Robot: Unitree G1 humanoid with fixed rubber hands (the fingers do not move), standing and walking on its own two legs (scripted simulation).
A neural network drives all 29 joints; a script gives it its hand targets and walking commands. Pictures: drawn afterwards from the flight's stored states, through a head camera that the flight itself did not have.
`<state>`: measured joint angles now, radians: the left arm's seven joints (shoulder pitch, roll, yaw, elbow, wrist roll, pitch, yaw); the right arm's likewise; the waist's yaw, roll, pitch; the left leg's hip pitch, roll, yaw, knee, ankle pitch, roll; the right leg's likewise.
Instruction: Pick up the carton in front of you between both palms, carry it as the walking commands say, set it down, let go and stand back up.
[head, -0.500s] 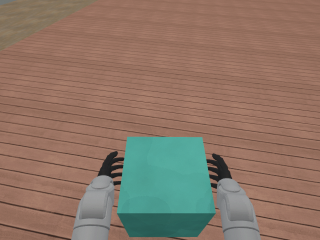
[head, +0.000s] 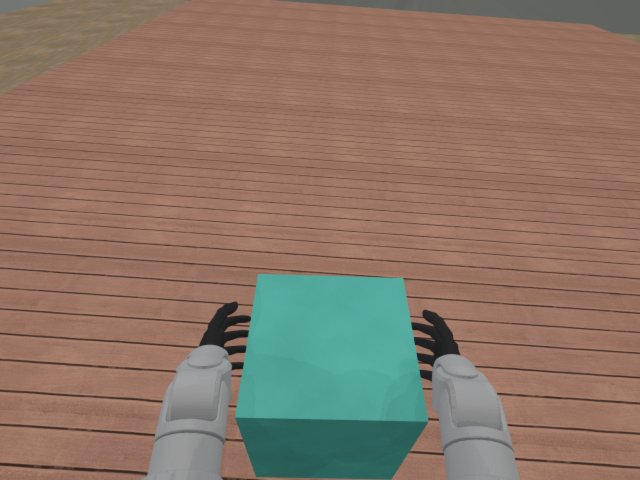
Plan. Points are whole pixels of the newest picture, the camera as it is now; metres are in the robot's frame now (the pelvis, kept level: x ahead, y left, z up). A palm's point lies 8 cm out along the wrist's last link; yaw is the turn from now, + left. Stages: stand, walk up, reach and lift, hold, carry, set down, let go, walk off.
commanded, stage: hold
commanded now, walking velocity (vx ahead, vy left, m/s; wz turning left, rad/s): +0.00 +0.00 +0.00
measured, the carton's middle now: (327, 380) +0.31 +0.00 -0.05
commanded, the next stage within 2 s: set down in 0.08 s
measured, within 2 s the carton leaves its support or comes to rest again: neither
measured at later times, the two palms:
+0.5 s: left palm (222, 352) +0.34 +0.16 -0.02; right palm (417, 353) +0.35 -0.14 -0.02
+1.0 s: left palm (235, 385) +0.38 +0.16 -0.20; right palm (388, 381) +0.41 -0.13 -0.20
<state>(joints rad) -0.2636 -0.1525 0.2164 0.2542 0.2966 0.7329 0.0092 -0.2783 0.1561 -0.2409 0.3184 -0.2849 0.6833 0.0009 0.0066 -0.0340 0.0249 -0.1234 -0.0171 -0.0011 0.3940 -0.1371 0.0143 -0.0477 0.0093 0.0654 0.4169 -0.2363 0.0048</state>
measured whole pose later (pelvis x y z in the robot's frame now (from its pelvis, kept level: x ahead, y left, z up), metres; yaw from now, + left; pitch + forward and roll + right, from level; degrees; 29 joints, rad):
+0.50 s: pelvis +0.00 +0.00 -0.02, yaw +0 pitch +4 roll +0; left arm -0.54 -0.22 0.51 0.53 0.45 0.46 0.00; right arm -0.57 0.21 -0.52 0.60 -0.48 0.42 0.02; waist 0.03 -0.04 0.07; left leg -0.45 -0.04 -0.02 0.60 -0.21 0.01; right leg -0.39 0.03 0.10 0.65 -0.32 0.01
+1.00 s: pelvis -0.03 -0.02 -0.13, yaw -1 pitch +38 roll +0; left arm -0.76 -0.14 0.54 0.49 0.30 0.27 0.01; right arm -0.79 0.12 -0.43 0.58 -0.26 0.25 -0.06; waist 0.06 -0.05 -0.13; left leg -1.48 -0.04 -0.09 1.14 -0.33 -0.05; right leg -1.42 0.11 0.07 1.21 -0.45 0.00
